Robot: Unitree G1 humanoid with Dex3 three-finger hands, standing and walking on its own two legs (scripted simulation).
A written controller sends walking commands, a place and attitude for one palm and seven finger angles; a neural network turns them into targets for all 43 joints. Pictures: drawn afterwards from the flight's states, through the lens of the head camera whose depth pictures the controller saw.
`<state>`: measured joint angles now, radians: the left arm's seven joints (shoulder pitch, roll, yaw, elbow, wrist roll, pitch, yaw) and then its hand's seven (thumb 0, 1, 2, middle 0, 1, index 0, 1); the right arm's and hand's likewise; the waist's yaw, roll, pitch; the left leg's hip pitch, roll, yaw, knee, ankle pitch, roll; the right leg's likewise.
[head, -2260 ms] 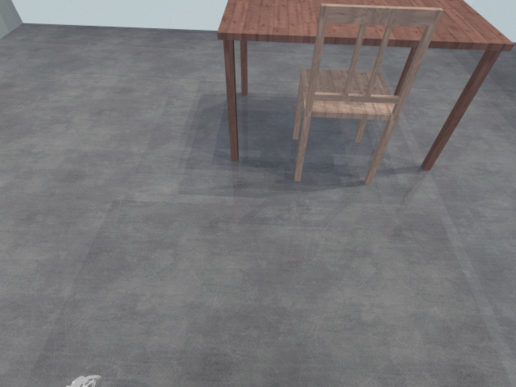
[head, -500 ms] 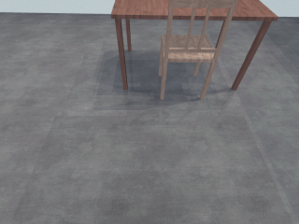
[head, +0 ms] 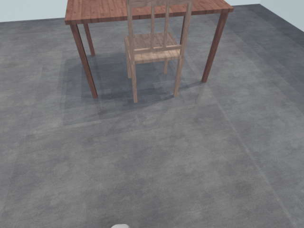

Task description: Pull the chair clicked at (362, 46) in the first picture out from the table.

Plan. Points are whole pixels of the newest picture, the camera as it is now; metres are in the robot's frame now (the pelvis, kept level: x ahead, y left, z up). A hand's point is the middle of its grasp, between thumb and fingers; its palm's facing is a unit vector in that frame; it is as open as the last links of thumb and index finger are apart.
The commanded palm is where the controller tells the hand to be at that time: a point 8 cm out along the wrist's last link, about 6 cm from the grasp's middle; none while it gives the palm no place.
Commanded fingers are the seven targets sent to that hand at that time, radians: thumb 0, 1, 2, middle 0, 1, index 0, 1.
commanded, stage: walk to a spot facing it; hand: left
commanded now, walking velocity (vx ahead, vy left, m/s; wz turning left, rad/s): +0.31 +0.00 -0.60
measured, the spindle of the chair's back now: (152, 28) +1.29 +0.14 -0.10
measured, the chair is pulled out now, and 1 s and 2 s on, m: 0.00 0.00 0.00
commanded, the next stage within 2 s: turn to face it in 1.56 s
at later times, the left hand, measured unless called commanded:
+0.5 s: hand (116, 168) +0.33 +0.17 -0.18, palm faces -0.38 -0.91 -0.14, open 7.4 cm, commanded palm none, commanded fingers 0.00 0.90 0.90 -0.20 -0.30 -0.20 -0.30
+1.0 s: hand (134, 133) +0.51 +0.13 -0.19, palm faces -0.43 -0.88 -0.22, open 7.3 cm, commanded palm none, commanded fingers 0.00 0.90 0.90 -0.20 -0.30 -0.20 -0.30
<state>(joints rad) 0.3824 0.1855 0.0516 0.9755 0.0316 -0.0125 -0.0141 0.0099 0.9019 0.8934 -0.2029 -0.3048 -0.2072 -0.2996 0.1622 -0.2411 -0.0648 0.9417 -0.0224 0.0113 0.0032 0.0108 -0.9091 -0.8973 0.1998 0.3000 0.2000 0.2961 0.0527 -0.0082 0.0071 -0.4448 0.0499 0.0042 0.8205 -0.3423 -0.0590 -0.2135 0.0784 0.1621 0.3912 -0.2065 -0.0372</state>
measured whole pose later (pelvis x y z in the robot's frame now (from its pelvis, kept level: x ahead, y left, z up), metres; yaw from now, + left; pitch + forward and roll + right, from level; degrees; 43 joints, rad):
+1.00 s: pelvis +0.37 -0.03 -0.02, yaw -30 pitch +0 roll -2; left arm 0.28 0.23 0.08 1.02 0.03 -0.03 -0.01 0.00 0.93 0.89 -0.20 -0.30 -0.20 -0.30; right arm 0.19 -0.19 -0.05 0.93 -0.03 -0.06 0.01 0.01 -0.93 -0.90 0.20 0.30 0.20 0.30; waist 0.01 0.01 0.00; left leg -0.42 0.13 0.10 0.63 -0.24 -0.05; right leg -0.16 0.02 -0.02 0.55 -0.39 0.00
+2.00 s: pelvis +0.69 -0.27 -0.02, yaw -44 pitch -2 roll -2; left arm 0.22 0.18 0.05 1.02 0.02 0.00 0.03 0.01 0.92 0.89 -0.20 -0.30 -0.20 -0.30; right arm 0.18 -0.14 -0.03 0.99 -0.03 0.00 0.00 0.00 -0.91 -0.90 0.20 0.30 0.20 0.30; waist 0.01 -0.03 0.04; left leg -0.40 0.04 0.11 0.66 -0.25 0.07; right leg -0.24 -0.04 -0.14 0.82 -0.52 0.03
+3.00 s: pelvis +0.68 -0.31 -0.02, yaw -9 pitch +1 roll +1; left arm 0.27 0.27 0.07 0.94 0.02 0.06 0.02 0.01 0.90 0.89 -0.20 -0.30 -0.21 -0.30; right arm 0.08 -0.25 -0.06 0.87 -0.02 0.03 0.02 0.01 -0.91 -0.90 0.20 0.30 0.20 0.30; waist 0.03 -0.05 0.11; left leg -0.30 0.01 0.08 0.64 -0.35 0.03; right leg -0.37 -0.18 -0.13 1.00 -0.55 0.08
